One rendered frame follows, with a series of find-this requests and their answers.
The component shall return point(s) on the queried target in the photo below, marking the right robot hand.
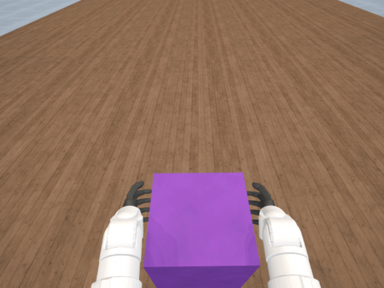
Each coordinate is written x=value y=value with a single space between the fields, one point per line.
x=264 y=196

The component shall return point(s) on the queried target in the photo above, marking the left robot hand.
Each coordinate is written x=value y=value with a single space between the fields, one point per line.
x=132 y=196

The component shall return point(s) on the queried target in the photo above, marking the robot right forearm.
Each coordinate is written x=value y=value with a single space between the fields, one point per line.
x=285 y=251

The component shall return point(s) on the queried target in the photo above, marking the robot left forearm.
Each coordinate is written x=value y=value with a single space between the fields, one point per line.
x=121 y=251

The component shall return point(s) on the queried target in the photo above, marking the carton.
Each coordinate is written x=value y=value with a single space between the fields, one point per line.
x=200 y=231

